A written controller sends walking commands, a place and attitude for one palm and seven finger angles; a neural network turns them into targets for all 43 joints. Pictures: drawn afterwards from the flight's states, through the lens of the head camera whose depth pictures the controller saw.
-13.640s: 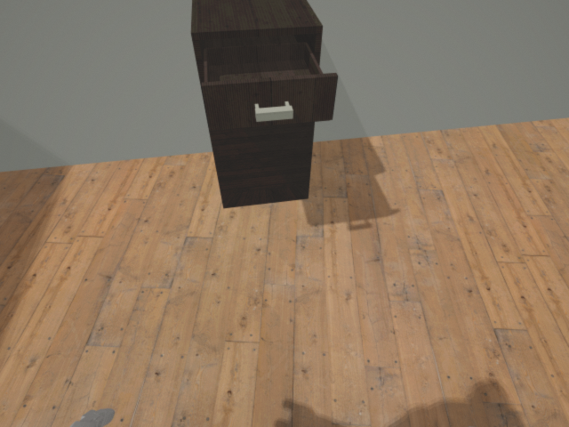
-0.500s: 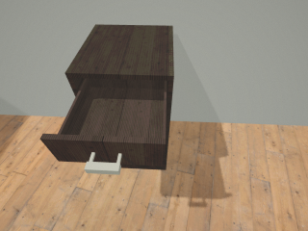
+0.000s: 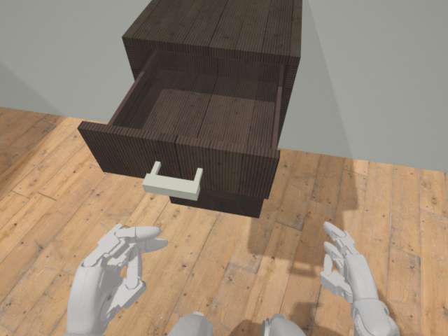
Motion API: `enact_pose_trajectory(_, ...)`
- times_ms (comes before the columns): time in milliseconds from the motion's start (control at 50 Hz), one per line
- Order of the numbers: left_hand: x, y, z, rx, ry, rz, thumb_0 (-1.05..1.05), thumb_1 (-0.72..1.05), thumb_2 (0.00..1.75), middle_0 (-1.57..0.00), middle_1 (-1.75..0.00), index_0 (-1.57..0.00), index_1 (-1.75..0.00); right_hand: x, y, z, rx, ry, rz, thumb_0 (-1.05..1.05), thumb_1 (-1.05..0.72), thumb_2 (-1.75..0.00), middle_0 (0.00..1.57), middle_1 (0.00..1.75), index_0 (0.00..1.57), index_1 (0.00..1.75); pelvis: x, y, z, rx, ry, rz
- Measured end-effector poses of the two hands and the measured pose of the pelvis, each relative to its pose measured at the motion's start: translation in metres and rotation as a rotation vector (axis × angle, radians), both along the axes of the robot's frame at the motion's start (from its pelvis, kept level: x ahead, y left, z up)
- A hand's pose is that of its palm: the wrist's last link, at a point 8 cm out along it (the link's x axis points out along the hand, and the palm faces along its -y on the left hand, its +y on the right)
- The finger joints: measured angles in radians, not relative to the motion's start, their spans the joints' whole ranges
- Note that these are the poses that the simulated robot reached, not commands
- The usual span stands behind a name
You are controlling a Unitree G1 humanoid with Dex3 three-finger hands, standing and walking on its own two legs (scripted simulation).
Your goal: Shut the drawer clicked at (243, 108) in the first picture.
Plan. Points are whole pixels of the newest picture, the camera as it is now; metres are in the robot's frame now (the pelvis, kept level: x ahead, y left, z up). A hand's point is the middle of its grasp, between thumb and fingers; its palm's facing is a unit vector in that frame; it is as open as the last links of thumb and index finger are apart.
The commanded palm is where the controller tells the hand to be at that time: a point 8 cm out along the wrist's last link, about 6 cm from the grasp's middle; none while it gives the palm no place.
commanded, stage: raise the hand and make a fist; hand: left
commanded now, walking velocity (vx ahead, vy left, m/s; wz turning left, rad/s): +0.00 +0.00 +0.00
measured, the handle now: (175, 177) +0.39 +0.15 +0.03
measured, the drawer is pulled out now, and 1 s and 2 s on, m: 0.28 0.28 0.28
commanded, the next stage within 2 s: bring the fist close to the handle in 1.30 s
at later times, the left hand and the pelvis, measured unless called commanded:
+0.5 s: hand (169, 279) +0.18 +0.10 +0.11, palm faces -0.11 -0.99 -0.02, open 3.1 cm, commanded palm +0.15 +0.17 +0.11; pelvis +0.02 +0.00 +0.02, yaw -1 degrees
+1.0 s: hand (144, 266) +0.19 +0.13 +0.14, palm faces +0.00 -1.00 -0.04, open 3.3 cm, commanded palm +0.14 +0.17 +0.14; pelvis +0.03 +0.00 +0.04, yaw -1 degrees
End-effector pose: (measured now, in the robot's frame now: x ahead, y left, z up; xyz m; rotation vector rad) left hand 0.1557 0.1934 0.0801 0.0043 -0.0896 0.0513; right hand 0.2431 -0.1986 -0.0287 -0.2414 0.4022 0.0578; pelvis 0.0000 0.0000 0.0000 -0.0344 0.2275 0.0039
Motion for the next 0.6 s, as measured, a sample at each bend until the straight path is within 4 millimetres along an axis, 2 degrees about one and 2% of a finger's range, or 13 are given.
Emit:
enact_pose_trajectory(60, 0.022, -0.025, 0.014, -0.011, -0.038, -0.134, 0.02, 0.91, 0.9, -0.68, -0.83, -0.69, -0.83, -0.027, 0.014, -0.022, 0.068, 0.097, -0.022, 0.01, -0.9, -0.9, 0.2, 0.3, 0.2, 0.3, -0.002, 0.002, 0.001, -0.001, 0.004, -0.004)
enact_pose_trajectory(140, 0.034, -0.05, 0.001, 0.01, 0.164, -0.284, 0.01, 0.91, 0.9, -0.76, -0.92, -0.77, -0.91, -0.068, 0.015, -0.038, 0.124, 0.243, -0.12, 0.01, -0.9, -0.9, 0.21, 0.3, 0.2, 0.3, 0.001, 0.004, 0.01, 0.017, -0.002, -0.026)
enact_pose_trajectory(200, 0.029, -0.045, -0.01, 0.003, 0.309, -0.231, 0.01, 0.9, 0.9, -0.82, -0.98, -0.83, -0.98, -0.09, 0.003, -0.039, 0.114, 0.31, -0.194, 0.01, -0.9, -0.9, 0.21, 0.3, 0.2, 0.3, 0.005, 0.004, 0.017, 0.029, -0.007, -0.044)
enact_pose_trajectory(260, 0.021, -0.024, -0.007, -0.001, 0.326, -0.077, 0.01, 0.9, 0.89, -0.89, -1.05, -0.89, -1.04, -0.101, -0.014, -0.035, 0.073, 0.33, -0.238, 0.01, -0.9, -0.9, 0.21, 0.3, 0.2, 0.3, 0.009, 0.003, 0.021, 0.032, -0.008, -0.052)
enact_pose_trajectory(340, 0.011, -0.007, 0.016, 0.027, 0.195, 0.038, 0.02, 0.91, 0.9, -0.96, -1.14, -0.97, -1.13, -0.097, -0.036, -0.029, 0.005, 0.304, -0.231, 0.01, -0.9, -0.9, 0.21, 0.3, 0.2, 0.3, 0.013, 0.001, 0.02, 0.024, 0.0, -0.039)
enact_pose_trajectory(420, 0.011, -0.021, 0.033, 0.011, 0.078, -0.043, 0.01, 0.91, 0.9, -1.04, -1.22, -1.05, -1.22, -0.078, -0.049, -0.021, -0.03, 0.235, -0.211, 0.01, -0.9, -0.9, 0.2, 0.3, 0.2, 0.3, 0.014, 0.001, 0.017, 0.015, -0.002, -0.023)
enact_pose_trajectory(520, 0.014, -0.037, 0.025, 0.032, 0.148, -0.168, 0.01, 0.91, 0.9, -1.14, -1.33, -1.15, -1.32, -0.049, -0.048, -0.004, -0.007, 0.14, -0.227, 0.01, -0.9, -0.9, 0.2, 0.3, 0.2, 0.3, 0.018, 0.0, 0.019, 0.021, -0.012, -0.03)
enact_pose_trajectory(600, 0.013, -0.026, 0.026, 0.045, 0.207, -0.103, 0.01, 0.9, 0.9, -1.23, -1.42, -1.23, -1.41, -0.031, -0.038, 0.01, 0.032, 0.085, -0.221, 0.01, -0.9, -0.9, 0.2, 0.3, 0.2, 0.3, 0.024, -0.003, 0.025, 0.023, -0.026, -0.034)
